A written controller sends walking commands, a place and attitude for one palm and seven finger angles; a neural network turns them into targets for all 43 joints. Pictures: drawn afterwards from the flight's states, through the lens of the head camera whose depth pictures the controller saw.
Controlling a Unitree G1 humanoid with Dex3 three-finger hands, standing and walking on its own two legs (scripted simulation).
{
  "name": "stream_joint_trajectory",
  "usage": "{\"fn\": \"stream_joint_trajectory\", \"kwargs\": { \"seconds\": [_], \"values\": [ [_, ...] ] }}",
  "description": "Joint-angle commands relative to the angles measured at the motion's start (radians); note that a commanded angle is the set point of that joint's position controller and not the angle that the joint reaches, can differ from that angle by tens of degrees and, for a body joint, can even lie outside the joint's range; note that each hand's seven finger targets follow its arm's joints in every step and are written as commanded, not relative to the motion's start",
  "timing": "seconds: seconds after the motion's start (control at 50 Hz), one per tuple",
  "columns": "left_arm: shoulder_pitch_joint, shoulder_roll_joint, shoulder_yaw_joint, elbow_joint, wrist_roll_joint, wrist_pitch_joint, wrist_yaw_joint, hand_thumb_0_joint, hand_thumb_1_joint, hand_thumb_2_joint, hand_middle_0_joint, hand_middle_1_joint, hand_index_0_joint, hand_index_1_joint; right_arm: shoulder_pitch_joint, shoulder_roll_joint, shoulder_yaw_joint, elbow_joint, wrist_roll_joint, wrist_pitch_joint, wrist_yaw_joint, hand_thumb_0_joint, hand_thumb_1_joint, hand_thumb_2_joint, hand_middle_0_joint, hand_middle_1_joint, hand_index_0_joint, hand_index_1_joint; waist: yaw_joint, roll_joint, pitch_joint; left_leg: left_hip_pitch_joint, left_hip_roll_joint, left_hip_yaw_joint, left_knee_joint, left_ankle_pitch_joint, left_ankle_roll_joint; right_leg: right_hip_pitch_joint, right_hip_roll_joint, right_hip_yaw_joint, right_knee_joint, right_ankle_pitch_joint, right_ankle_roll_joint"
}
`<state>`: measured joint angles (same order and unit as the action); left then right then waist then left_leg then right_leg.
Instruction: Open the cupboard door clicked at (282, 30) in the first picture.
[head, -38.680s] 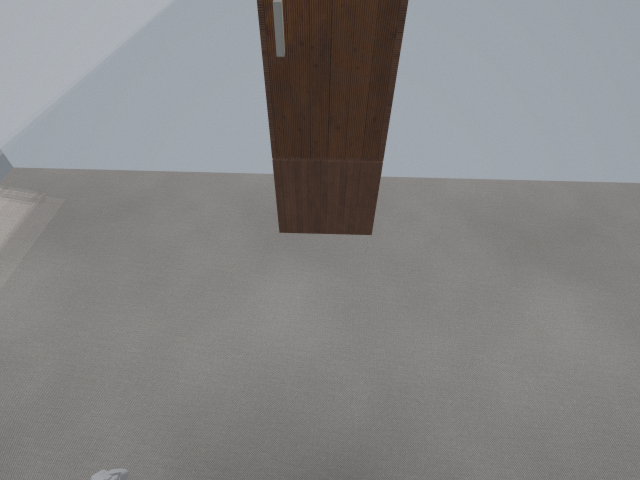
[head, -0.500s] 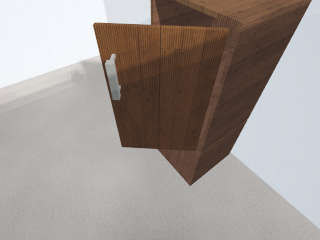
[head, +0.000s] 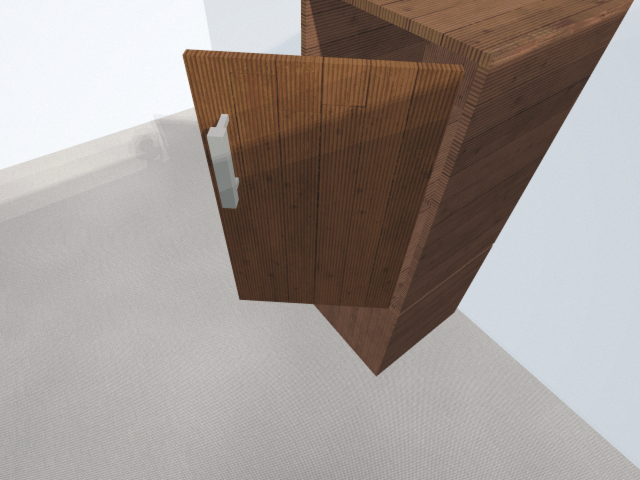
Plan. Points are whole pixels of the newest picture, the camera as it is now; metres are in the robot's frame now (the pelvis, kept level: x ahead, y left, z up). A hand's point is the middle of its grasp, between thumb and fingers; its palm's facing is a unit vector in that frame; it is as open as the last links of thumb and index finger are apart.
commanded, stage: raise the hand with hooked fingers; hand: left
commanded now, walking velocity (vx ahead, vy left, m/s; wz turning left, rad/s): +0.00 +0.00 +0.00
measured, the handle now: (227, 162) +0.53 +0.18 +0.10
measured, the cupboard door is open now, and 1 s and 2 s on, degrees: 49 49 49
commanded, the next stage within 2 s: none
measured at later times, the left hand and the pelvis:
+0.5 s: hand (159, 458) +0.15 +0.19 -0.02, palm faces +0.12 -0.99 -0.06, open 9.3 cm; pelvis -0.03 -0.04 -0.07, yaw +3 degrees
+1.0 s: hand (129, 380) +0.21 +0.23 +0.04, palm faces +0.03 -1.00 -0.05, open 12.3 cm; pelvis -0.02 -0.01 -0.03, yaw +1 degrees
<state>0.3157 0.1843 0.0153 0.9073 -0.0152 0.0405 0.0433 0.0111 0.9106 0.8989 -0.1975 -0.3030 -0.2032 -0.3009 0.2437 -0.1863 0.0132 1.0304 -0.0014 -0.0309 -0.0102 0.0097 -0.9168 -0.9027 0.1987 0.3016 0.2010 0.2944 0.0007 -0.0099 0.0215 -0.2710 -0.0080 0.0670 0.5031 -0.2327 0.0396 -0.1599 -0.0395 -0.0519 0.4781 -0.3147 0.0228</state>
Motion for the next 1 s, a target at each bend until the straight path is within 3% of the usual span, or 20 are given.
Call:
{"fn": "stream_joint_trajectory", "kwargs": {
  "seconds": [0.0,0.02,0.04,0.06,0.08,0.1,0.12,0.16,0.2,0.24,0.28,0.34,0.42,0.44,0.48,0.6,0.72,0.82,0.9,0.98],
  "values": [
    [0.12,0.087,0.052,-1.003,-0.102,-0.127,0.074,0.0,0.83,0.87,-0.205,-0.345,-0.205,-0.345,-0.06,-0.136,-0.042,-0.326,0.042,-0.262,-0.065,0.0,-0.9,-0.9,0.2,0.3,0.2,0.3,-0.009,0.297,-0.307,0.29,0.069,-0.135,-0.103,0.376,-0.069,-0.178,0.032,-0.05,0.145,0.034,-0.05],
    [0.081,-0.003,0.029,-0.953,-0.13,-0.123,0.06,0.0,0.807,0.86,-0.207,-0.36,-0.207,-0.36,-0.036,-0.135,-0.05,-0.32,0.047,-0.262,-0.061,0.0,-0.9,-0.9,0.2,0.3,0.2,0.3,-0.041,0.153,-0.117,0.173,0.067,-0.129,-0.085,0.28,-0.054,-0.231,0.032,-0.052,0.107,0.023,-0.043],
    [-0.003,0.057,0.09,-0.979,-0.142,-0.178,0.043,0.0,0.783,0.85,-0.208,-0.375,-0.208,-0.375,-0.056,-0.172,-0.071,-0.369,0.034,-0.266,-0.057,0.0,-0.9,-0.9,0.2,0.3,0.2,0.3,-0.056,0.091,-0.023,0.064,0.05,-0.135,-0.034,0.137,-0.045,-0.279,0.036,-0.062,0.07,0.019,-0.041],
    [0.075,0.079,0.145,-0.916,-0.148,-0.239,0.013,0.0,0.76,0.84,-0.21,-0.39,-0.21,-0.39,-0.063,-0.187,-0.085,-0.383,0.018,-0.262,-0.053,0.0,-0.9,-0.9,0.2,0.3,0.2,0.3,-0.041,0.008,-0.03,-0.009,0.036,-0.124,0.02,0.077,-0.04,-0.307,0.042,-0.074,0.057,0.037,-0.042],
    [0.219,0.035,0.148,-0.818,-0.166,-0.3,-0.034,0.0,0.737,0.83,-0.212,-0.405,-0.212,-0.405,-0.074,-0.179,-0.09,-0.411,0.009,-0.254,-0.046,0.0,-0.9,-0.9,0.2,0.3,0.2,0.3,-0.013,-0.086,-0.027,-0.079,0.031,-0.116,0.071,0.073,-0.041,-0.35,0.054,-0.09,0.096,0.03,-0.042],
    [0.313,0.028,0.174,-0.741,-0.172,-0.366,-0.089,0.0,0.713,0.82,-0.213,-0.42,-0.213,-0.42,-0.089,-0.177,-0.101,-0.434,0.012,-0.247,-0.032,0.0,-0.9,-0.9,0.2,0.3,0.2,0.3,0.02,-0.12,-0.05,-0.13,0.024,-0.1,0.123,0.102,-0.05,-0.362,0.061,-0.096,0.148,0.041,-0.047],
    [0.342,0.003,0.172,-0.699,-0.19,-0.441,-0.152,0.0,0.69,0.81,-0.215,-0.435,-0.215,-0.435,-0.108,-0.174,-0.106,-0.448,0.006,-0.239,-0.02,0.0,-0.9,-0.9,0.2,0.3,0.2,0.3,0.03,-0.187,-0.077,-0.199,0.024,-0.087,0.184,0.094,-0.056,-0.42,0.064,-0.097,0.22,0.042,-0.046],
    [0.324,0.016,0.179,-0.715,-0.222,-0.593,-0.292,0.0,0.643,0.79,-0.218,-0.465,-0.218,-0.465,-0.147,-0.18,-0.118,-0.502,0.009,-0.24,0.003,0.0,-0.9,-0.9,0.2,0.3,0.2,0.3,0.044,-0.144,-0.121,-0.31,0.015,-0.069,0.293,0.04,-0.057,-0.501,0.056,-0.068,0.325,0.032,-0.052],
    [0.269,0.145,0.282,-0.715,-0.251,-0.667,-0.411,0.0,0.597,0.77,-0.222,-0.495,-0.222,-0.495,-0.147,-0.192,-0.126,-0.551,0.025,-0.248,0.011,0.0,-0.9,-0.9,0.2,0.3,0.2,0.3,0.054,-0.03,-0.183,-0.355,0.006,-0.059,0.367,0.018,-0.049,-0.517,0.041,-0.014,0.376,0.04,-0.06],
    [0.219,0.174,0.314,-0.857,-0.304,-0.627,-0.457,0.0,0.55,0.75,-0.225,-0.525,-0.225,-0.525,-0.166,-0.194,-0.119,-0.632,0.037,-0.245,-0.002,0.0,-0.9,-0.9,0.2,0.3,0.2,0.3,0.062,0.029,-0.31,-0.341,-0.002,-0.043,0.383,-0.008,-0.033,-0.484,0.041,0.01,0.378,0.003,-0.052],
    [0.105,0.193,0.335,-0.986,-0.347,-0.581,-0.444,0.0,0.503,0.73,-0.228,-0.555,-0.228,-0.555,-0.143,-0.185,-0.109,-0.66,0.044,-0.239,-0.027,0.0,-0.9,-0.9,0.2,0.3,0.2,0.3,0.039,0.055,-0.345,-0.336,0.0,-0.05,0.395,-0.051,-0.022,-0.494,0.044,0.04,0.345,-0.062,-0.037],
    [-0.056,0.227,0.338,-1.138,-0.347,-0.582,-0.394,0.0,0.433,0.7,-0.233,-0.6,-0.233,-0.6,-0.087,-0.168,-0.096,-0.64,0.04,-0.235,-0.057,0.0,-0.9,-0.9,0.2,0.3,0.2,0.3,-0.011,0.1,-0.321,-0.348,0.014,-0.067,0.425,-0.095,-0.014,-0.519,0.043,0.09,0.311,-0.15,-0.032],
    [-0.131,0.271,0.315,-1.156,-0.318,-0.599,-0.409,0.0,0.34,0.66,-0.24,-0.66,-0.24,-0.66,-0.052,-0.178,-0.078,-0.59,0.036,-0.251,-0.086,0.0,-0.9,-0.9,0.2,0.3,0.2,0.3,-0.052,0.094,-0.303,-0.338,0.031,-0.089,0.466,-0.012,-0.001,-0.516,0.042,0.116,0.311,0.01,-0.025],
    [-0.11,0.263,0.309,-1.117,-0.321,-0.584,-0.428,0.0,0.317,0.65,-0.242,-0.675,-0.242,-0.675,-0.052,-0.178,-0.072,-0.577,0.037,-0.254,-0.088,0.0,-0.9,-0.9,0.2,0.3,0.2,0.3,-0.051,0.119,-0.296,-0.334,0.029,-0.091,0.46,0.001,-0.001,-0.505,0.039,0.115,0.307,0.038,-0.024],
    [-0.095,0.28,0.326,-1.042,-0.335,-0.53,-0.464,0.0,0.27,0.63,-0.245,-0.705,-0.245,-0.705,-0.061,-0.186,-0.067,-0.568,0.046,-0.259,-0.092,0.0,-0.9,-0.9,0.2,0.3,0.2,0.3,-0.049,0.09,-0.265,-0.337,0.029,-0.094,0.435,-0.013,-0.001,-0.489,0.037,0.113,0.273,0.018,-0.017],
    [-0.041,0.347,0.459,-0.905,-0.404,-0.383,-0.495,0.0,0.13,0.57,-0.255,-0.795,-0.255,-0.795,-0.077,-0.187,-0.056,-0.58,0.051,-0.256,-0.096,0.0,-0.9,-0.9,0.2,0.3,0.2,0.3,0.021,-0.014,-0.285,-0.326,0.018,-0.102,0.366,0.027,-0.008,-0.337,0.007,0.139,0.21,0.097,0.018],
    [-0.067,0.321,0.439,-0.945,-0.401,-0.421,-0.472,0.0,-0.01,0.51,-0.265,-0.885,-0.265,-0.885,-0.046,-0.193,-0.06,-0.583,0.048,-0.274,-0.08,0.0,-0.9,-0.9,0.2,0.3,0.2,0.3,0.019,-0.014,-0.298,-0.243,0.015,-0.089,0.299,0.076,-0.007,-0.319,0.02,0.091,0.209,0.183,0.014],
    [-0.146,0.341,0.422,-0.946,-0.39,-0.418,-0.472,0.0,-0.127,0.46,-0.273,-0.96,-0.273,-0.96,-0.029,-0.212,-0.061,-0.577,0.055,-0.286,-0.083,0.0,-0.9,-0.9,0.2,0.3,0.2,0.3,0.005,0.018,-0.255,-0.182,0.016,-0.083,0.246,0.041,-0.002,-0.359,0.045,0.049,0.179,0.07,-0.013],
    [-0.225,0.388,0.445,-0.988,-0.38,-0.405,-0.453,0.0,-0.22,0.42,-0.28,-1.02,-0.28,-1.02,-0.029,-0.219,-0.055,-0.577,0.054,-0.291,-0.091,0.0,-0.9,-0.9,0.2,0.3,0.2,0.3,0.014,0.077,-0.261,-0.116,0.019,-0.094,0.196,0.033,-0.003,-0.342,0.058,0.013,0.175,0.044,-0.032],
    [-0.245,0.378,0.438,-0.991,-0.374,-0.375,-0.44,0.0,-0.313,0.38,-0.287,-1.08,-0.287,-1.08,-0.035,-0.213,-0.046,-0.577,0.058,-0.289,-0.09,0.0,-0.9,-0.9,0.2,0.3,0.2,0.3,0.013,0.127,-0.263,-0.054,0.025,-0.102,0.157,0.051,-0.009,-0.329,0.064,-0.013,0.163,0.072,-0.038]
  ]
}}
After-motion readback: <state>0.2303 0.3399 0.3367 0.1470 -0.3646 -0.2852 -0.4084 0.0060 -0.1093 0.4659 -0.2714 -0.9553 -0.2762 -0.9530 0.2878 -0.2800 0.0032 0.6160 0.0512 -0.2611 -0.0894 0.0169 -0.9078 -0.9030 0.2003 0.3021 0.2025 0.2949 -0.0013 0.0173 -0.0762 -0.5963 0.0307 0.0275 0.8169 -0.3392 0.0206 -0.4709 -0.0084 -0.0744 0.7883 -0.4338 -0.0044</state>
